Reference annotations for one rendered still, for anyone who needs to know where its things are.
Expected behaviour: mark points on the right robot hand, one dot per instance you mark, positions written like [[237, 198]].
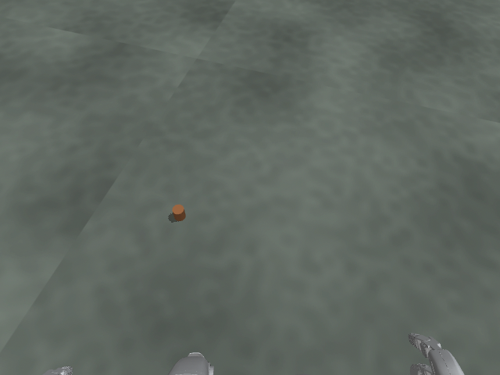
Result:
[[441, 361]]

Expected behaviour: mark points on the tin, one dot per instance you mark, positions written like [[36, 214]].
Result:
[[178, 212]]

